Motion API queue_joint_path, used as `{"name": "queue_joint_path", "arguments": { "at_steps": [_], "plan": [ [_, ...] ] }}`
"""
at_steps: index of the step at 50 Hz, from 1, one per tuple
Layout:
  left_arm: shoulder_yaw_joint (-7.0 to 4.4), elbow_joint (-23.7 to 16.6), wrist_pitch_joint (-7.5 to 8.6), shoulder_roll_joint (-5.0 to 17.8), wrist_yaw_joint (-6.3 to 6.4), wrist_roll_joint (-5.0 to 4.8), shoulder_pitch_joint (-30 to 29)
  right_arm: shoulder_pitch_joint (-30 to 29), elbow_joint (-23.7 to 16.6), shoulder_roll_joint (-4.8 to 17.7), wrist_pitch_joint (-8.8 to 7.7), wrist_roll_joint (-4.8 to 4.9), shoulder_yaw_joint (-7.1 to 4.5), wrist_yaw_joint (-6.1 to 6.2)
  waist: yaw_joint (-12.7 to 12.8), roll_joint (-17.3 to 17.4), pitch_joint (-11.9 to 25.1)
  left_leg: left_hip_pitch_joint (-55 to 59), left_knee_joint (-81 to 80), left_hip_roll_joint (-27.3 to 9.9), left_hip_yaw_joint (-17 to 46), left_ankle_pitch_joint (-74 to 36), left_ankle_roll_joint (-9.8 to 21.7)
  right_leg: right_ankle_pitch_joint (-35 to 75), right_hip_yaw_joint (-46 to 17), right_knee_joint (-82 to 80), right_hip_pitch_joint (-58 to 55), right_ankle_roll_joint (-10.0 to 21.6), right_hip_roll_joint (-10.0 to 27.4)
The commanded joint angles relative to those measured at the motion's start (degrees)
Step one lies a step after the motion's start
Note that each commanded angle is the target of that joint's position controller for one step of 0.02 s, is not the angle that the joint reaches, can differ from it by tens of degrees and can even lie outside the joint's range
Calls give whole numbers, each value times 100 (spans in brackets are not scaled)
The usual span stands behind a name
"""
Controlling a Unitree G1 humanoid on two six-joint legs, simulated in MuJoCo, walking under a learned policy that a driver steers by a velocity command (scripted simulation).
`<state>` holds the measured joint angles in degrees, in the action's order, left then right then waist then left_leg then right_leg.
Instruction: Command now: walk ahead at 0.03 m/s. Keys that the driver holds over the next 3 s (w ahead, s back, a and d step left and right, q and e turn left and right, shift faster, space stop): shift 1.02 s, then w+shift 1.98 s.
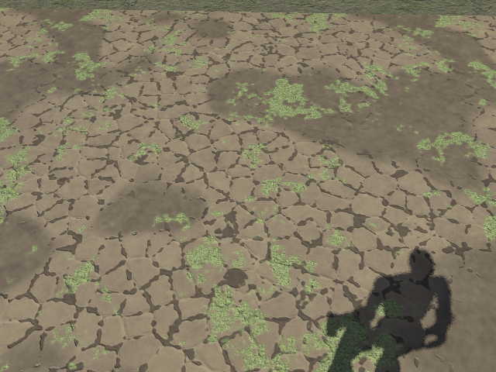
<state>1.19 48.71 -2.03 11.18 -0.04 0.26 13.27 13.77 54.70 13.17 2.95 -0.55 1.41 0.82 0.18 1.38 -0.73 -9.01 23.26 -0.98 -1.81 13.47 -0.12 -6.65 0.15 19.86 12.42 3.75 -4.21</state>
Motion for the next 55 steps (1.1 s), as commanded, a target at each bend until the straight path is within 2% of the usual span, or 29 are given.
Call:
{"name": "queue_joint_path", "arguments": {
  "at_steps": [1, 3, 4, 7, 8, 10, 13, 14, 19, 26, 28, 47, 48, 49, 51, 52, 54, 55],
  "plan": [
    [-138, -226, -70, 546, 67, 31, 91, 25, -255, 548, -125, -5, -58, -28, 2, -296, 206, -407, -426, -390, 532, -54, 101, 598, -1187, -415, -735, 192, 953],
    [-146, -196, -121, 578, 85, 36, 146, 42, -242, 524, -139, 18, -28, -45, 11, -231, 200, -422, -468, -384, 521, -88, 105, 790, -1130, -365, -843, 197, 916],
    [-156, -233, -163, 653, 143, 82, 42, -119, -318, 599, -129, -54, -19, -1, 22, -247, 267, -339, -564, -390, 557, -254, 96, 991, -1122, -447, -888, 192, 886],
    [-152, -159, -201, 668, 196, 61, 118, -91, -318, 625, -119, -14, 4, 36, 0, -154, 255, -254, -625, -393, 538, -369, 78, 1194, -1049, -425, -1013, 172, 824],
    [-116, -222, -166, 663, 175, 122, 86, -28, -235, 569, -83, -45, 47, 64, 16, -86, 153, -196, -635, -392, 503, -386, 135, 1070, -1053, -557, -862, 255, 873],
    [-113, -181, -116, 696, 141, 94, 112, 17, -218, 574, -37, -72, 71, 101, -34, -99, 96, -44, -642, -399, 504, -452, 156, 971, -1037, -624, -734, 272, 838],
    [-102, -155, -85, 726, 122, 73, 130, 14, -207, 662, -23, -60, 79, 121, -53, -104, 80, 20, -667, -405, 509, -499, 172, 907, -1013, -662, -702, 254, 808],
    [-47, -189, -102, 597, 100, 122, 141, 64, -220, 546, 4, -84, 121, 102, -86, -44, 182, 175, -699, -456, 536, -597, 220, 877, -1012, -706, -689, 274, 825],
    [-39, -220, -101, 701, 88, 112, 116, -1, -255, 680, 17, -70, 119, 81, -78, -73, 44, 139, -774, -444, 564, -638, 265, 725, -960, -738, -635, 242, 769],
    [-8, -245, -95, 707, 107, 115, 149, 70, -264, 685, 3, -68, 134, 77, -61, -84, 39, 139, -869, -419, 587, -684, 283, 604, -928, -700, -636, 214, 751],
    [-20, -254, -60, 760, 77, 106, 186, 178, -215, 671, 34, -104, 139, 89, -57, -134, 29, 213, -871, -389, 587, -720, 283, 592, -904, -701, -617, 167, 713],
    [16, -309, 12, 764, 81, 89, 326, 586, -93, 612, 96, -108, 154, 134, -59, -82, -58, 389, -952, -295, 628, -1089, 302, 505, -807, -546, -422, 98, 681],
    [47, -308, 6, 709, 53, 118, 330, 620, -77, 534, 105, -157, 188, 127, -62, -56, -50, 404, -943, -302, 626, -1161, 330, 523, -825, -531, -443, 101, 682],
    [48, -308, 3, 712, 41, 116, 341, 644, -67, 529, 112, -163, 190, 123, -64, -58, -61, 409, -943, -296, 630, -1187, 338, 525, -817, -522, -436, 102, 677],
    [48, -306, 8, 737, 34, 106, 351, 669, -59, 562, 114, -150, 186, 121, -62, -75, -71, 426, -947, -290, 639, -1215, 342, 518, -810, -509, -422, 95, 672],
    [128, -200, 21, 345, 77, -103, 141, 116, -339, 199, 30, 121, 247, 149, -20, -103, 473, 445, -1129, -472, 652, -457, 176, 131, -785, -618, -728, -130, 878],
    [65, -242, -17, 566, 145, -89, -113, -24, -447, 491, -10, 140, 138, 179, -60, -83, 250, 322, -977, -245, 619, 306, 211, -478, -588, -176, -489, -160, 586],
    [79, -308, -42, 516, 159, -60, -269, -152, -540, 484, 5, 109, 127, 180, -67, -42, 147, 241, -815, -190, 604, 503, 277, -658, -469, 99, -237, -142, 469]
  ]
}}
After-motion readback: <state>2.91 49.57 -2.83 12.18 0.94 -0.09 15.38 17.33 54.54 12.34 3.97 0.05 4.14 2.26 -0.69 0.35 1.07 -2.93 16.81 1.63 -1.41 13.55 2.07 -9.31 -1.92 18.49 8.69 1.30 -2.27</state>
